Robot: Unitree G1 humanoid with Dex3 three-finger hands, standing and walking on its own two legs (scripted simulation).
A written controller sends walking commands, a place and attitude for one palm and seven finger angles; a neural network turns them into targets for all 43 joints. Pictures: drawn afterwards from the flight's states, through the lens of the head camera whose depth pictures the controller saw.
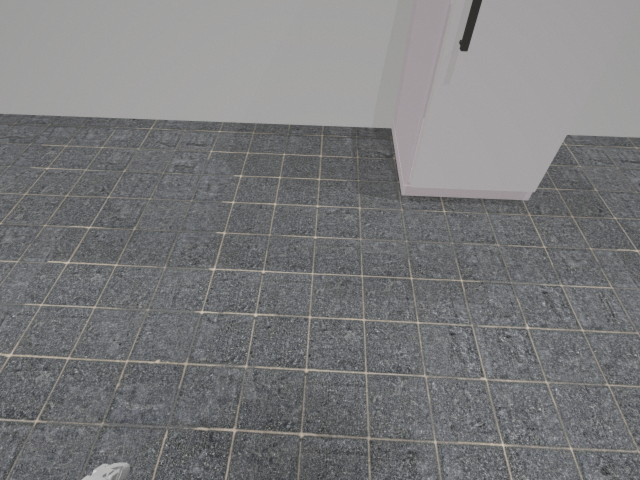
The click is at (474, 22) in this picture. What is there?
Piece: fridge door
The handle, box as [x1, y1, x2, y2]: [459, 0, 481, 50]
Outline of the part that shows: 481,0 473,0 463,37 459,42 461,50 467,50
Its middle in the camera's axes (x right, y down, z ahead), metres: +0.48 -0.77 +1.16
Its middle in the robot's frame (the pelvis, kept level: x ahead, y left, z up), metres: +1.42 -0.41 +0.15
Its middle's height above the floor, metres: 0.92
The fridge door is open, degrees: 0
